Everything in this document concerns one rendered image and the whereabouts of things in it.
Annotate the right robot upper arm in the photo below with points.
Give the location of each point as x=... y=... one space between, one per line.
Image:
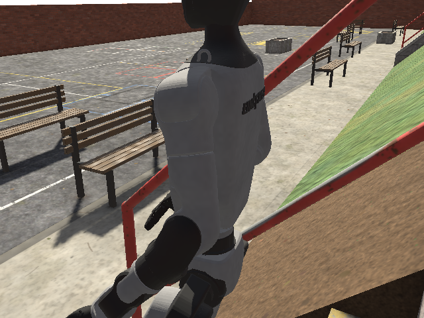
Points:
x=264 y=138

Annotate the left robot upper arm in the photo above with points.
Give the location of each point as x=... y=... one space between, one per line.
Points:
x=186 y=106

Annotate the left robot hand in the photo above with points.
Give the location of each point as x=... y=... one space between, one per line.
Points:
x=84 y=312

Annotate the robot left forearm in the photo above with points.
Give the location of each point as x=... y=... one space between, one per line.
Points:
x=165 y=261

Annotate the right robot hand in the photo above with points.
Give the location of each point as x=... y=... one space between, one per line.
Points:
x=159 y=211

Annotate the robot head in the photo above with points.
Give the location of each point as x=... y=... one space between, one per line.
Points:
x=220 y=19

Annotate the left robot thigh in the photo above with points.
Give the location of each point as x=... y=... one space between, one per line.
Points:
x=192 y=301

